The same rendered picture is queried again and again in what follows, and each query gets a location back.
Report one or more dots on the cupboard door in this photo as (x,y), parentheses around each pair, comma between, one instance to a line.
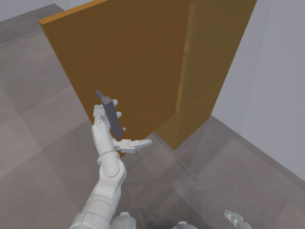
(129,50)

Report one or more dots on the handle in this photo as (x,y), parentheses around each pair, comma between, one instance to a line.
(111,114)

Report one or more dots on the robot left forearm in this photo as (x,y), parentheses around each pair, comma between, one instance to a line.
(103,200)

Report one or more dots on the left robot hand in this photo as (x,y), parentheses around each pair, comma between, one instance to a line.
(102,136)

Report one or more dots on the right robot hand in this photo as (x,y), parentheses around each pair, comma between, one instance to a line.
(236,220)

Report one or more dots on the robot left shin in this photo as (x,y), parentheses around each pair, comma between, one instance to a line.
(124,214)

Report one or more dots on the left robot thigh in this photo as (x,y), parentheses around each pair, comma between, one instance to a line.
(123,222)

